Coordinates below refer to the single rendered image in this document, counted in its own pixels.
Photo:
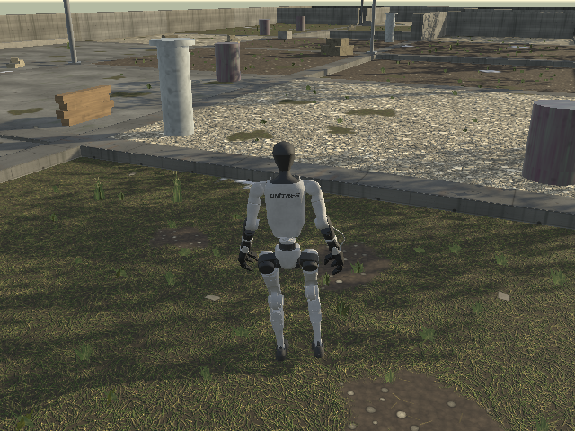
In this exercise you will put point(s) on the left robot upper arm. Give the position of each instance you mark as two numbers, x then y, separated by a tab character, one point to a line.
253	206

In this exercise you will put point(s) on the right robot forearm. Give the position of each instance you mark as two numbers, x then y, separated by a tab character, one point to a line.
331	239

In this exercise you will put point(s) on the left robot forearm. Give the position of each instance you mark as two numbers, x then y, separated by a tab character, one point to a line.
247	238

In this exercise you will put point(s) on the robot left thigh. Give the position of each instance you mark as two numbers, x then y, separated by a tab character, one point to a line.
270	274

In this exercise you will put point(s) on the robot right hand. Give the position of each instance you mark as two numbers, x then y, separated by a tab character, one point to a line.
339	260

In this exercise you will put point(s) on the humanoid robot head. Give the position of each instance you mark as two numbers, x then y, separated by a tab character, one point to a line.
284	156

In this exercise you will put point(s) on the robot left hand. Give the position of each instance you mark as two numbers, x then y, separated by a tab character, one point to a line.
247	257

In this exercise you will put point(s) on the right robot upper arm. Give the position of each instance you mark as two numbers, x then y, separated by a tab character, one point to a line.
313	188

